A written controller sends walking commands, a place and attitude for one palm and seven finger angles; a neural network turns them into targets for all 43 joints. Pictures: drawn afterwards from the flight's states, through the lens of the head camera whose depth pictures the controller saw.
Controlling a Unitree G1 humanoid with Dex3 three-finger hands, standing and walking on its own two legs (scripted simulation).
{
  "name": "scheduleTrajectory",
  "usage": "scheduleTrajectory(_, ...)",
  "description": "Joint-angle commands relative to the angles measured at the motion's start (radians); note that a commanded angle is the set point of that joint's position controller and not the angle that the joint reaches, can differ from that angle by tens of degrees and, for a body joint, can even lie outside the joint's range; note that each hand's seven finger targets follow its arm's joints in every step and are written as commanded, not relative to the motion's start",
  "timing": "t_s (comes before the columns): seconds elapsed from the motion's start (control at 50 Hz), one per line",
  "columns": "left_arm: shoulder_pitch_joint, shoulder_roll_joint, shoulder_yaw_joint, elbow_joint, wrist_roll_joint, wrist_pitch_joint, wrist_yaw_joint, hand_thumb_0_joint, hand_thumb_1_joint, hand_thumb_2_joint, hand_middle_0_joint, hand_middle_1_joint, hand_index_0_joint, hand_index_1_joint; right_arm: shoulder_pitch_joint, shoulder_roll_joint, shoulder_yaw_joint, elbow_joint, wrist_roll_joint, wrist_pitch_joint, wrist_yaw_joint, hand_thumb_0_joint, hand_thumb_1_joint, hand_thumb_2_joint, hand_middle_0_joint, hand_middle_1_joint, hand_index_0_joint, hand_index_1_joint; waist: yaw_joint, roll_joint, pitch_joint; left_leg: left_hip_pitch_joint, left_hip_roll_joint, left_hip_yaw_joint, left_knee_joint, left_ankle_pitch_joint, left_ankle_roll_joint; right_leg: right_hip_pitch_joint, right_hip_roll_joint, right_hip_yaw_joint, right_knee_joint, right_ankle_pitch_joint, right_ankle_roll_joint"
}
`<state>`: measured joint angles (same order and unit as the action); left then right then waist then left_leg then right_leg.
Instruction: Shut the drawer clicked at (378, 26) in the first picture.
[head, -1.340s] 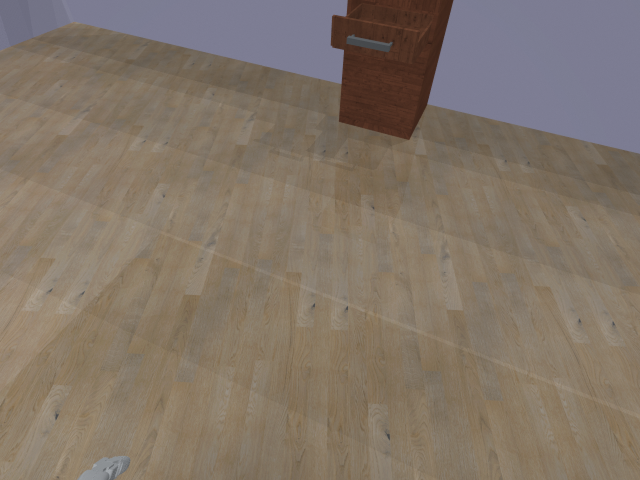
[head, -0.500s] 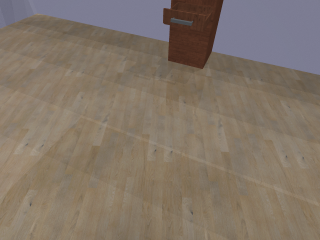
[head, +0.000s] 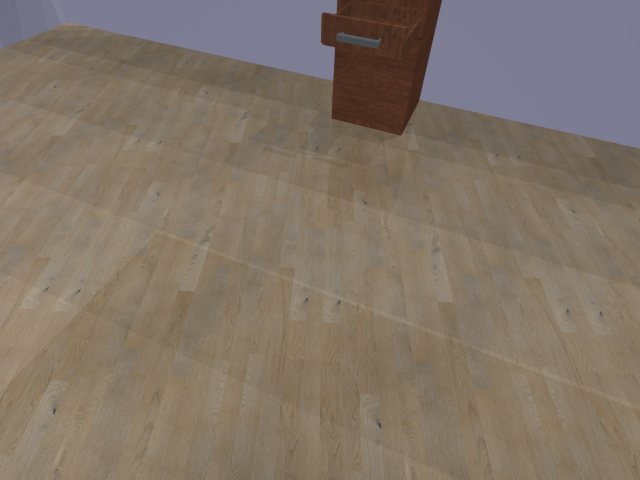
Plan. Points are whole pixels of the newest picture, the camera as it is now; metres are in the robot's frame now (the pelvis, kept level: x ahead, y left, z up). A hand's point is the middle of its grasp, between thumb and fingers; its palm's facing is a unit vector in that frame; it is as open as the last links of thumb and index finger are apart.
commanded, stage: look at it before walking up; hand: left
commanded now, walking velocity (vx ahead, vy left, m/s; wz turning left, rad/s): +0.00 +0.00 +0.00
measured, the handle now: (359, 38) +1.83 -0.08 -0.18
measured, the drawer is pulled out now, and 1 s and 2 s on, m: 0.26 0.26 0.26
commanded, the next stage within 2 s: walk to a spot facing it in 0.20 s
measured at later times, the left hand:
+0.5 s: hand out of the picture +0.07 +0.22 -0.17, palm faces -0.02 -0.96 -0.27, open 7.4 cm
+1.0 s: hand out of the picture +0.13 +0.11 -0.17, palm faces +0.02 -0.98 -0.17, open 7.4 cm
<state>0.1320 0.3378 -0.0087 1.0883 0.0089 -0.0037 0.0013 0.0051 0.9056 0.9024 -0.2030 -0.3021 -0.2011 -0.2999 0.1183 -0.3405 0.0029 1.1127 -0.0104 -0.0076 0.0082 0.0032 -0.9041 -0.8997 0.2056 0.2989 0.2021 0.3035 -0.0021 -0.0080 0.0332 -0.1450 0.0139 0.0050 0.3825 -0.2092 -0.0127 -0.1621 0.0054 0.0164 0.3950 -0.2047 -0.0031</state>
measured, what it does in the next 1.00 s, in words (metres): walks ahead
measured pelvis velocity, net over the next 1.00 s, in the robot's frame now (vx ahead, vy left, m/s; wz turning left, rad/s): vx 0.21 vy -0.04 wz -0.05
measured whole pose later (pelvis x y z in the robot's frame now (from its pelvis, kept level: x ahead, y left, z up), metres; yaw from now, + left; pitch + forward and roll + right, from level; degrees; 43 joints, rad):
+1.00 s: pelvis +0.21 -0.04 -0.01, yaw -3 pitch +0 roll +2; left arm 0.46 0.10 0.00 1.13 0.02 -0.08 0.02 0.00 0.91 0.90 -0.20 -0.30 -0.20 -0.30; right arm 0.21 -0.18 -0.05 1.08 -0.02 -0.01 0.02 0.01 -0.91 -0.90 0.20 0.30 0.20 0.30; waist 0.01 -0.01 0.05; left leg -0.62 0.08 0.09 1.10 -0.22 0.00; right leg 0.05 0.02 -0.09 0.33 -0.38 -0.06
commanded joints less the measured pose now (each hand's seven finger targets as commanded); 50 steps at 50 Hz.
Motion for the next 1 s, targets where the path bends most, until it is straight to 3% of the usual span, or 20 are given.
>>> scheduleTrajectory(0.0, -0.038, 0.207, 0.042, -0.066, 0.003, -0.023, 0.01, 0.0, 0.9, 0.9, -0.2, -0.3, -0.2, -0.3, -0.052, -0.202, -0.04, -0.06, 0.002, -0.026, -0.019, 0.0, -0.9, -0.9, 0.2, 0.3, 0.2, 0.3, 0.001, 0.01, -0.06, 0.017, 0.108, -0.089, -0.064, 0.108, 0.038, -0.003, -0.122, 0.106, -0.068, 0.114, -0.028)
scheduleTrajectory(0.28, -0.038, 0.21, 0.041, -0.064, 0.003, -0.024, 0.012, 0.0, 0.9, 0.9, -0.2, -0.3, -0.2, -0.3, -0.058, -0.203, -0.038, -0.058, 0.004, -0.026, -0.021, 0.0, -0.9, -0.9, 0.2, 0.3, 0.2, 0.3, 0.002, 0.002, -0.072, 0.043, 0.113, -0.081, -0.065, 0.165, 0.037, 0.021, -0.123, 0.099, -0.064, 0.182, -0.026)
scheduleTrajectory(0.32, 0.038, 0.083, 0.015, -0.032, 0.003, -0.003, 0.015, 0.0, 0.9, 0.9, -0.2, -0.3, -0.2, -0.3, 0.011, -0.072, -0.008, -0.028, -0.005, -0.007, -0.014, 0.0, -0.9, -0.9, 0.2, 0.3, 0.2, 0.3, 0.002, -0.002, -0.079, 0.034, 0.101, -0.055, -0.049, -0.001, 0.019, 0.013, -0.113, 0.096, -0.062, -0.024, -0.012)
scheduleTrajectory(0.38, 0.076, 0.096, 0.027, -0.034, 0.014, 0.012, 0.0, 0.0, 0.9, 0.9, -0.2, -0.3, -0.2, -0.3, 0.044, -0.078, -0.018, -0.031, -0.015, 0.006, -0.007, 0.0, -0.9, -0.9, 0.2, 0.3, 0.2, 0.3, 0.008, -0.009, 0.037, -0.075, 0.081, -0.065, -0.057, -0.332, 0.032, -0.078, -0.093, 0.13, -0.081, -0.356, -0.031)
scheduleTrajectory(0.44, 0.112, 0.089, 0.038, -0.048, 0.016, 0.008, -0.01, 0.0, 0.9, 0.9, -0.2, -0.3, -0.2, -0.3, 0.072, -0.08, -0.027, -0.045, -0.016, 0.001, -0.006, 0.0, -0.9, -0.9, 0.2, 0.3, 0.2, 0.3, 0.01, -0.005, 0.101, -0.124, 0.086, -0.08, -0.029, -0.399, 0.051, -0.128, -0.081, 0.138, -0.05, -0.406, -0.051)
scheduleTrajectory(0.5, 0.15, 0.056, 0.045, -0.057, 0.013, -0.007, -0.014, 0.0, 0.9, 0.9, -0.2, -0.3, -0.2, -0.3, 0.13, -0.066, -0.031, -0.048, -0.013, -0.017, -0.011, 0.0, -0.9, -0.9, 0.2, 0.3, 0.2, 0.3, 0.001, 0.024, 0.096, -0.097, 0.108, -0.099, 0.009, -0.3, 0.077, -0.139, -0.069, 0.122, 0.035, -0.29, -0.066)
scheduleTrajectory(0.56, 0.149, 0.007, 0.047, -0.074, 0.014, -0.023, -0.015, 0.0, 0.9, 0.9, -0.2, -0.3, -0.2, -0.3, 0.219, -0.082, -0.048, -0.034, -0.009, -0.031, -0.017, 0.0, -0.9, -0.9, 0.2, 0.3, 0.2, 0.3, -0.027, 0.143, 0.072, 0.018, 0.212, -0.219, -0.047, -0.231, 0.139, -0.239, -0.009, 0.0, 0.249, -0.184, -0.044)
scheduleTrajectory(0.6, 0.078, -0.033, 0.039, -0.114, 0.012, -0.037, -0.015, 0.0, 0.9, 0.9, -0.2, -0.3, -0.2, -0.3, 0.317, -0.072, -0.058, -0.007, -0.01, -0.042, -0.026, 0.0, -0.9, -0.9, 0.2, 0.3, 0.2, 0.3, -0.066, 0.216, 0.112, 0.193, 0.296, -0.307, -0.087, 0.032, 0.205, -0.444, -0.002, -0.07, 0.383, -0.274, -0.02)
scheduleTrajectory(0.64, 0.02, -0.04, 0.046, -0.139, 0.008, -0.05, -0.016, 0.0, 0.9, 0.9, -0.2, -0.3, -0.2, -0.3, 0.379, -0.044, -0.058, 0.015, -0.012, -0.049, -0.031, 0.0, -0.9, -0.9, 0.2, 0.3, 0.2, 0.3, -0.087, 0.169, 0.108, 0.262, 0.329, -0.304, -0.042, 0.307, 0.236, -0.499, -0.043, -0.058, 0.393, -0.35, -0.021)
scheduleTrajectory(0.66, 0.038, -0.055, 0.05, -0.135, 0.007, -0.054, -0.017, 0.0, 0.9, 0.9, -0.2, -0.3, -0.2, -0.3, 0.365, -0.038, -0.057, 0.013, -0.015, -0.049, -0.034, 0.0, -0.9, -0.9, 0.2, 0.3, 0.2, 0.3, -0.068, 0.167, 0.105, 0.23, 0.316, -0.252, -0.01, 0.355, 0.218, -0.441, -0.05, -0.067, 0.338, -0.35, -0.025)
scheduleTrajectory(0.68, 0.098, -0.063, 0.054, -0.112, 0.008, -0.057, -0.021, 0.0, 0.9, 0.9, -0.2, -0.3, -0.2, -0.3, 0.324, -0.028, -0.053, 0.007, -0.014, -0.048, -0.035, 0.0, -0.9, -0.9, 0.2, 0.3, 0.2, 0.3, -0.026, 0.141, 0.088, 0.124, 0.273, -0.173, 0.05, 0.338, 0.176, -0.281, -0.044, -0.091, 0.228, -0.281, -0.031)
scheduleTrajectory(0.7, 0.267, -0.065, 0.065, -0.06, 0.011, -0.059, -0.023, 0.0, 0.9, 0.9, -0.2, -0.3, -0.2, -0.3, 0.248, -0.022, -0.05, -0.015, -0.009, -0.049, -0.034, 0.0, -0.9, -0.9, 0.2, 0.3, 0.2, 0.3, 0.071, 0.08, 0.003, -0.052, 0.199, -0.047, 0.242, 0.324, 0.121, 0.029, -0.034, -0.102, 0.078, -0.112, -0.044)
scheduleTrajectory(0.72, 0.474, 0.039, 0.092, 0.005, 0.022, -0.068, -0.009, 0.0, 0.9, 0.9, -0.2, -0.3, -0.2, -0.3, 0.2, 0.04, -0.041, -0.058, 0.008, -0.061, -0.024, 0.0, -0.9, -0.9, 0.2, 0.3, 0.2, 0.3, 0.147, -0.216, -0.08, -0.345, 0.07, 0.086, 0.554, 0.112, 0.055, 0.333, -0.228, 0.197, -0.031, -0.069, -0.107)
scheduleTrajectory(0.74, 0.61, 0.095, 0.101, 0.05, 0.006, -0.07, 0.008, 0.0, 0.9, 0.9, -0.2, -0.3, -0.2, -0.3, 0.098, 0.065, -0.032, -0.113, 0.005, -0.068, -0.018, 0.0, -0.9, -0.9, 0.2, 0.3, 0.2, 0.3, 0.177, -0.335, -0.066, -0.535, -0.008, 0.084, 0.741, -0.314, 0.032, 0.397, -0.415, 0.476, -0.127, 0.177, -0.155)
scheduleTrajectory(0.76, 0.584, 0.071, 0.09, 0.059, 0.001, -0.071, 0.016, 0.0, 0.9, 0.9, -0.2, -0.3, -0.2, -0.3, 0.092, 0.032, -0.046, -0.1, 0.001, -0.069, -0.019, 0.0, -0.9, -0.9, 0.2, 0.3, 0.2, 0.3, 0.155, -0.234, -0.009, -0.559, 0.039, -0.003, 0.826, -0.31, 0.047, 0.347, -0.421, 0.461, -0.109, 0.229, -0.178)
scheduleTrajectory(0.8, 0.484, -0.016, 0.068, 0.031, 0.011, -0.071, 0.02, 0.0, 0.9, 0.9, -0.2, -0.3, -0.2, -0.3, 0.053, 0.085, -0.049, -0.092, -0.006, -0.063, -0.013, 0.0, -0.9, -0.9, 0.2, 0.3, 0.2, 0.3, 0.113, -0.082, 0.115, -0.623, 0.088, 0.005, 0.881, -0.204, 0.038, 0.237, -0.383, 0.35, -0.114, 0.311, -0.194)
scheduleTrajectory(0.82, 0.452, -0.047, 0.056, 0.024, 0.014, -0.071, 0.022, 0.0, 0.9, 0.9, -0.2, -0.3, -0.2, -0.3, 0.06, 0.107, -0.05, -0.082, -0.009, -0.052, -0.008, 0.0, -0.9, -0.9, 0.2, 0.3, 0.2, 0.3, 0.083, -0.028, 0.145, -0.609, 0.095, 0.013, 0.866, -0.163, 0.03, 0.183, -0.348, 0.262, -0.118, 0.345, -0.173)
scheduleTrajectory(0.88, 0.432, -0.082, 0.044, 0.025, 0.018, -0.084, 0.027, 0.0, 0.9, 0.9, -0.2, -0.3, -0.2, -0.3, 0.109, 0.144, -0.052, -0.068, -0.013, -0.031, 0.007, 0.0, -0.9, -0.9, 0.2, 0.3, 0.2, 0.3, 0.028, -0.075, 0.107, -0.566, 0.081, 0.073, 0.805, -0.073, 0.016, 0.156, -0.254, 0.071, -0.134, 0.476, -0.12)
scheduleTrajectory(0.92, 0.419, -0.093, 0.04, 0.029, 0.018, -0.088, 0.03, 0.0, 0.9, 0.9, -0.2, -0.3, -0.2, -0.3, 0.077, 0.147, -0.054, -0.085, -0.008, -0.024, 0.014, 0.0, -0.9, -0.9, 0.2, 0.3, 0.2, 0.3, 0.012, -0.114, 0.115, -0.552, 0.07, 0.104, 0.735, -0.007, 0.011, 0.13, -0.216, 0.013, -0.163, 0.529, -0.107)
scheduleTrajectory(0.98, 0.43, -0.097, 0.041, 0.037, 0.016, -0.093, 0.037, 0.0, 0.9, 0.9, -0.2, -0.3, -0.2, -0.3, 0.006, 0.149, -0.048, -0.12, -0.001, -0.026, 0.024, 0.0, -0.9, -0.9, 0.2, 0.3, 0.2, 0.3, 0.013, -0.123, 0.133, -0.533, 0.058, 0.142, 0.573, 0.075, 0.013, 0.134, -0.186, -0.042, -0.186, 0.604, -0.092)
